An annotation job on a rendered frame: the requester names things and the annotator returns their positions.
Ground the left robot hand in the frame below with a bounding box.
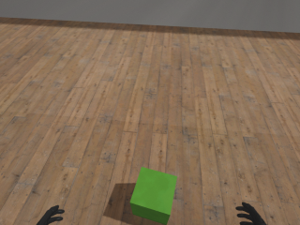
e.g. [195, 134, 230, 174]
[37, 205, 65, 225]

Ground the carton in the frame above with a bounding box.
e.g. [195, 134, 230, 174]
[129, 167, 177, 225]

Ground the right robot hand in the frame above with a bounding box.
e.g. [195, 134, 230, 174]
[235, 202, 266, 225]

